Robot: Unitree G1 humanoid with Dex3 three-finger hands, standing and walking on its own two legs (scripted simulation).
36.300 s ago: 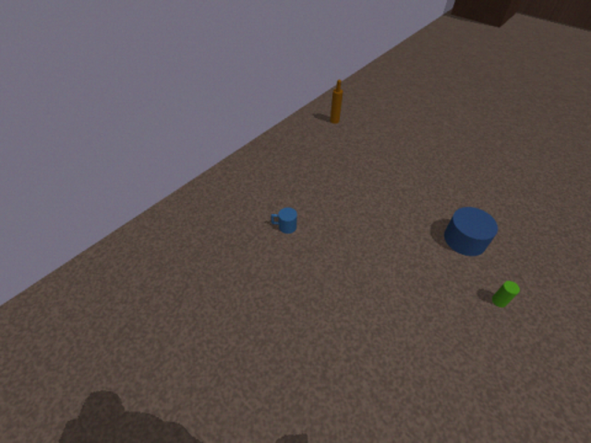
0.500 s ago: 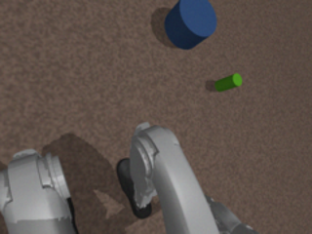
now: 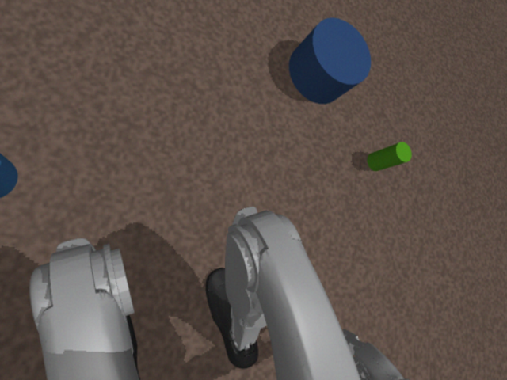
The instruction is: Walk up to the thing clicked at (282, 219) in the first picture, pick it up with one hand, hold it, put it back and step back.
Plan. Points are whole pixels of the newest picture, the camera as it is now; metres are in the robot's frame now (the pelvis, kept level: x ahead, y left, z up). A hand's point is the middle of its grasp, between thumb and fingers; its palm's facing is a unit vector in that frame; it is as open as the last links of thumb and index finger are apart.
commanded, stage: withdraw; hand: left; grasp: from above
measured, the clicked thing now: out of the picture +0.43 +0.35 -0.27
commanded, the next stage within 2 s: home in 0.68 s
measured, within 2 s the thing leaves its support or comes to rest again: neither
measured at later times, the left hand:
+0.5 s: hand out of the picture +0.41 +0.34 -0.08, palm faces -0.52 -0.12 -0.85, open 14.0 cm
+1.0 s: hand out of the picture +0.43 +0.33 -0.08, palm faces -0.39 -0.16 -0.91, open 13.0 cm
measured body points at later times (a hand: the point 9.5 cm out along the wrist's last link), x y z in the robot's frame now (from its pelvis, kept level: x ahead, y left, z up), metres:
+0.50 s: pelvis -0.01 -0.01 +0.06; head +0.20 +0.09 +0.45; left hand +0.44 +0.34 -0.03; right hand +0.09 -0.28 -0.03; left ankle +0.06 +0.12 -0.28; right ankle +0.10 -0.10 -0.28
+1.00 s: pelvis -0.01 +0.00 +0.06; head +0.21 +0.08 +0.45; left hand +0.44 +0.33 -0.03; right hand +0.07 -0.24 -0.06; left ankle +0.06 +0.12 -0.28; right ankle +0.10 -0.10 -0.28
